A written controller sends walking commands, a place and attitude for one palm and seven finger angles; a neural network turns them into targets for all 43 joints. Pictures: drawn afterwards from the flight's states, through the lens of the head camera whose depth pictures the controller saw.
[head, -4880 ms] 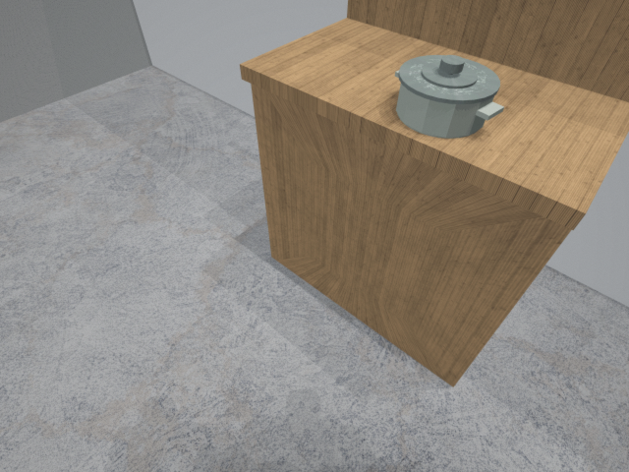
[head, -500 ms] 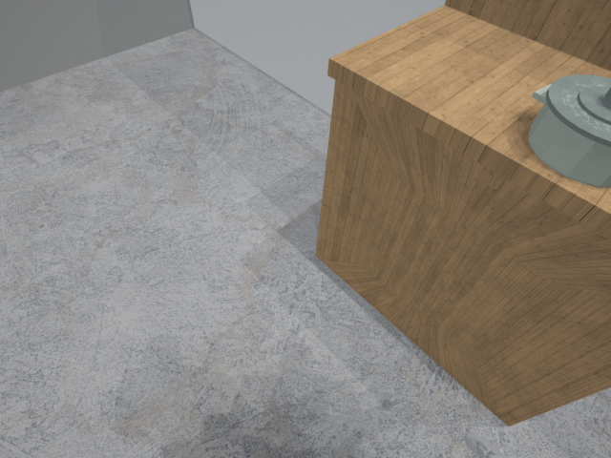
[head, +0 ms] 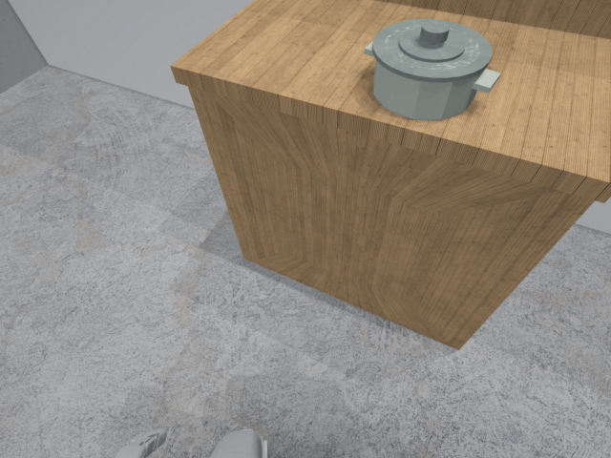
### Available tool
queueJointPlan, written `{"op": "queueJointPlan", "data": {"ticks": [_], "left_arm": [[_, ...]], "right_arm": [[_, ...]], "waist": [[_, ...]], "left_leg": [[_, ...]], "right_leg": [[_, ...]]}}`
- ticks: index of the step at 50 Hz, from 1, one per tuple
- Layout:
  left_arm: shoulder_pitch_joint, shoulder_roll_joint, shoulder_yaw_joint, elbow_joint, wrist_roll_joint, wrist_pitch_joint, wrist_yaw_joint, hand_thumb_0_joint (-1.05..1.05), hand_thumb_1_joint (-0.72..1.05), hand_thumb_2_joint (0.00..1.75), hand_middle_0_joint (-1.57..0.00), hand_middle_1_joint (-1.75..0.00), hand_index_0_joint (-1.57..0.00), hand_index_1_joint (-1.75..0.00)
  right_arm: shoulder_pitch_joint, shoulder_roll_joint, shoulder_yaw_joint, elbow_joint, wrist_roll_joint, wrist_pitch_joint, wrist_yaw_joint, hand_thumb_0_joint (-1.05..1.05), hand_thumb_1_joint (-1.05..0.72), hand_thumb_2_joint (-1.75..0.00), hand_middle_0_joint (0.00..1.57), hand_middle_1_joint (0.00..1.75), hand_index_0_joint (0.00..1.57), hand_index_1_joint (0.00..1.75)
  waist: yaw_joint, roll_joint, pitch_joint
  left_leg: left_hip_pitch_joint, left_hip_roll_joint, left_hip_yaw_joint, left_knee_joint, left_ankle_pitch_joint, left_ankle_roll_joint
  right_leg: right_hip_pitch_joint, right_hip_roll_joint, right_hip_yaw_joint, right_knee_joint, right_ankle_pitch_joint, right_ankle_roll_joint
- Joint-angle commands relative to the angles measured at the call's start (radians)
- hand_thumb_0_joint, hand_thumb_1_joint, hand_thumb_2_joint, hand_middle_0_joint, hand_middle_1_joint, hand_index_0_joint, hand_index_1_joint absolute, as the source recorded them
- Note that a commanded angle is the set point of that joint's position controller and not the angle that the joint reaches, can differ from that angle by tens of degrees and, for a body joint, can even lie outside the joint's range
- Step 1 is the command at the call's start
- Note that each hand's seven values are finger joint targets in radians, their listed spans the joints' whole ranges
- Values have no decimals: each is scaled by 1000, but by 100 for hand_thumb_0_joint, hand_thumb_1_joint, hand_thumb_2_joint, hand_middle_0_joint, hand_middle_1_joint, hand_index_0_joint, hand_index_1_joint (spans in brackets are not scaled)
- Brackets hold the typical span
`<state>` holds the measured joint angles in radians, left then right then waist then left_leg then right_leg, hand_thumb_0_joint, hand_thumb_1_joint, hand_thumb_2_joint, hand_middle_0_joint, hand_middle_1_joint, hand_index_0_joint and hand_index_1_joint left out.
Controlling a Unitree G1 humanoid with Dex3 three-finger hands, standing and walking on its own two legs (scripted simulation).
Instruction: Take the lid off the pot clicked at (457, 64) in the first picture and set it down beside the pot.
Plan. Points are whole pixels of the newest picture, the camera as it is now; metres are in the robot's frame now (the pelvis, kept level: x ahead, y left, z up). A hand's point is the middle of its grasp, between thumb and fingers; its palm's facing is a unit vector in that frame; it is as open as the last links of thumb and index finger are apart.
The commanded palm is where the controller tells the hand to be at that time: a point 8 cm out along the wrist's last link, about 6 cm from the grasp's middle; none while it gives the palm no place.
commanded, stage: turn to face it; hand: left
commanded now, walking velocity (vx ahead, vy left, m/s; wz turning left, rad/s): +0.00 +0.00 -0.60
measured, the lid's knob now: (434, 31) +0.73 -0.18 +0.16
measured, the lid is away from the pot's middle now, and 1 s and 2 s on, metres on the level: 0.00 0.00 0.00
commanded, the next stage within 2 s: take the last steps up to it in 0.52 s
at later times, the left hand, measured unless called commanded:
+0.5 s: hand (182, 448) +0.15 +0.20 -0.16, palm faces -0.26 -0.94 -0.23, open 7.4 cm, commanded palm none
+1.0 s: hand out of the picture +0.12 +0.16 -0.17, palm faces -0.31 -0.93 -0.19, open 7.3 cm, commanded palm none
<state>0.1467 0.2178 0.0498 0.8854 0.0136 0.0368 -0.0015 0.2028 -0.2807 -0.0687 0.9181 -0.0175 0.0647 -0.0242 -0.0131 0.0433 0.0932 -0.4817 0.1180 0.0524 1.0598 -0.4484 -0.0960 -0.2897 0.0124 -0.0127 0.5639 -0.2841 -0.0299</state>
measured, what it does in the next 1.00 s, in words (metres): steps on the spot, turning right: left foot, then right foot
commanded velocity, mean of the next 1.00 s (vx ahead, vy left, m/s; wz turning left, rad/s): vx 0.12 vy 0.00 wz -0.27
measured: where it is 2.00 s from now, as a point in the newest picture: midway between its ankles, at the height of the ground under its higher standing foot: (349, 454)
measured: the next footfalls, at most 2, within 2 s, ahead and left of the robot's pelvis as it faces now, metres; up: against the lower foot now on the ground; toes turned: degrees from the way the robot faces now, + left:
left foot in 0.22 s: +0.07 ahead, +0.14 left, +0.00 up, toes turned -5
right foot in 0.58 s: -0.01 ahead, -0.10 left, +0.00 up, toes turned -23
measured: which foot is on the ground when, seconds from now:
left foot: up 0.00-0.20, down 0.22-0.60, up 0.62-1.00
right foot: down 0.00-0.22, up 0.24-0.56, down 0.58-1.00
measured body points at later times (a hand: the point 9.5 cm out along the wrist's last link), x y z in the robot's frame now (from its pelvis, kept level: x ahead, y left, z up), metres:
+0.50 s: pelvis +0.01 +0.02 +0.01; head +0.05 +0.02 +0.45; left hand +0.16 +0.25 -0.14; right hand -0.01 -0.23 -0.13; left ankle +0.03 +0.14 -0.73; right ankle -0.05 -0.09 -0.69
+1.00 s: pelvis +0.06 -0.02 +0.01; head +0.07 -0.02 +0.46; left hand +0.13 +0.20 -0.15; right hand +0.01 -0.27 -0.14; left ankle +0.11 +0.09 -0.72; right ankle -0.05 -0.09 -0.73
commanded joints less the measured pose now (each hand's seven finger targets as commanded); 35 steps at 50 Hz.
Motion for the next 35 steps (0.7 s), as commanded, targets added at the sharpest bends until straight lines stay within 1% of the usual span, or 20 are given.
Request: {"op": "queueJointPlan", "data": {"ticks": [1,6,9,10,11,12,13,15,17,23,25,26,27,28,29,30,31,32,33,35], "left_arm": [[26,230,60,-62,7,-20,9,0,90,90,-20,-30,-20,-30],[7,240,65,-72,10,-11,8,0,90,90,-20,-30,-20,-30],[-34,226,65,-80,-1,-2,7,0,90,90,-20,-30,-20,-30],[-32,194,58,-89,-9,2,3,0,90,90,-20,-30,-20,-30],[5,129,49,-103,-14,7,-7,0,90,90,-20,-30,-20,-30],[7,124,49,-116,-3,1,-12,0,90,90,-20,-30,-20,-30],[-6,150,57,-93,12,8,-11,0,90,90,-20,-30,-20,-30],[13,142,64,-61,10,9,-25,0,90,90,-20,-30,-20,-30],[23,112,53,-49,5,14,-29,0,90,90,-20,-30,-20,-30],[-44,61,24,-58,2,9,-24,0,90,90,-20,-30,-20,-30],[-22,56,21,-48,0,1,-19,0,90,90,-20,-30,-20,-30],[-6,65,21,-40,1,-5,-18,0,90,90,-20,-30,-20,-30],[49,68,24,-21,-1,-10,-17,0,90,90,-20,-30,-20,-30],[102,109,32,-3,3,-18,-11,0,90,90,-20,-30,-20,-30],[137,213,52,9,13,-33,3,0,90,90,-20,-30,-20,-30],[177,261,57,21,2,-29,12,0,90,90,-20,-30,-20,-30],[173,216,57,29,0,-30,22,0,90,90,-20,-30,-20,-30],[125,195,55,27,2,-28,24,0,90,90,-20,-30,-20,-30],[94,159,47,19,0,-29,23,0,90,90,-20,-30,-20,-30],[66,129,38,16,1,-42,18,0,90,90,-20,-30,-20,-30]], "right_arm": [[-29,-49,-8,-96,3,-36,7,0,-90,-90,20,30,20,30],[-21,-46,-4,-108,11,-46,4,0,-90,-90,20,30,20,30],[81,-48,-4,-82,14,-59,-6,0,-90,-90,20,30,20,30],[114,-83,-7,-76,11,-67,-11,0,-90,-90,20,30,20,30],[104,-173,-24,-91,0,-72,-10,0,-90,-90,20,30,20,30],[98,-215,-26,-118,-4,-67,-8,0,-90,-90,20,30,20,30],[66,-171,-16,-107,-9,-71,-11,0,-90,-90,20,30,20,30],[-14,-114,1,-124,-11,-73,-14,0,-90,-90,20,30,20,30],[-1,-97,4,-113,-9,-76,-14,0,-90,-90,20,30,20,30],[112,-118,-18,-37,-11,-66,-4,0,-90,-90,20,30,20,30],[107,-128,-25,-23,-11,-63,0,0,-90,-90,20,30,20,30],[112,-121,-24,-17,-8,-62,2,0,-90,-90,20,30,20,30],[91,-124,-23,-17,-5,-60,3,0,-90,-90,20,30,20,30],[84,-100,-23,-18,3,-59,6,0,-90,-90,20,30,20,30],[86,-26,-7,-42,11,-57,10,0,-90,-90,20,30,20,30],[18,-4,5,-71,8,-46,5,0,-90,-90,20,30,20,30],[-8,-6,5,-61,4,-31,-5,0,-90,-90,20,30,20,30],[2,-11,4,-38,2,-30,-6,0,-90,-90,20,30,20,30],[15,-19,1,-15,-3,-33,-1,0,-90,-90,20,30,20,30],[52,-13,0,15,-12,-43,11,0,-90,-90,20,30,20,30]], "waist": [[23,-188,-142],[20,-197,-156],[-28,-190,-174],[-41,-100,-187],[-28,185,-183],[-23,256,-142],[-27,239,-114],[19,120,-76],[16,125,-92],[-44,152,-130],[-35,179,-143],[-27,153,-129],[7,138,-156],[30,60,-175],[40,-222,-185],[76,-283,-169],[72,-287,-163],[51,-271,-127],[33,-208,-101],[9,-184,-97]], "left_leg": [[-22,-22,-8,-88,44,-6],[88,-64,-5,-282,30,12],[261,-80,7,-557,174,29],[378,-16,-62,-674,214,57],[460,213,-317,-775,262,138],[382,364,-427,-823,298,235],[307,341,-408,-836,274,239],[276,221,-202,-797,354,216],[317,178,-92,-759,506,210],[414,207,-20,-682,699,237],[411,215,-6,-648,713,228],[365,208,0,-622,690,212],[337,191,29,-576,623,180],[266,154,66,-485,496,128],[23,47,150,-301,140,56],[-48,-7,61,-153,-180,39],[-46,-7,-24,-67,-157,55],[-96,-12,-39,8,-114,55],[-108,-3,-44,39,-43,50],[-80,1,-17,13,42,37]], "right_leg": [[126,-233,272,-193,428,-154],[84,-217,357,-180,378,-152],[22,-169,366,-100,367,-91],[-69,-102,322,-20,279,-43],[-248,35,184,175,-37,24],[-295,46,67,391,-300,61],[-287,9,112,531,-275,73],[-279,-14,79,625,-161,81],[-259,-25,45,587,-139,92],[-138,-28,-57,252,-193,80],[-82,-18,-74,155,-163,66],[-16,-12,-79,69,-105,55],[71,-11,-86,-62,11,49],[191,-53,-33,-185,145,34],[346,-289,261,-253,392,-48],[275,-419,349,-238,567,-156],[212,-369,337,-242,535,-181],[220,-340,330,-261,401,-190],[205,-298,283,-276,291,-175],[185,-248,210,-292,201,-149]]}}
